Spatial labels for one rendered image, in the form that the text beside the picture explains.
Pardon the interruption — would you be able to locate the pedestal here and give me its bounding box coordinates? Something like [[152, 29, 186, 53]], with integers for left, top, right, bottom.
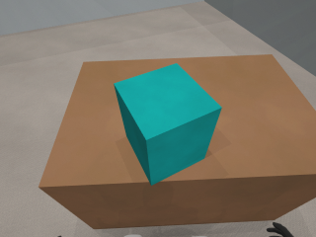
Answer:
[[39, 54, 316, 230]]

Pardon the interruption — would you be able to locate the carton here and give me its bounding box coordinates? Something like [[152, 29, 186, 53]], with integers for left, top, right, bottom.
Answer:
[[114, 63, 222, 186]]

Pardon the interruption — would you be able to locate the robot right hand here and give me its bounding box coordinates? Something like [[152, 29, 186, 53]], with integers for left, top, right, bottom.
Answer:
[[267, 222, 294, 237]]

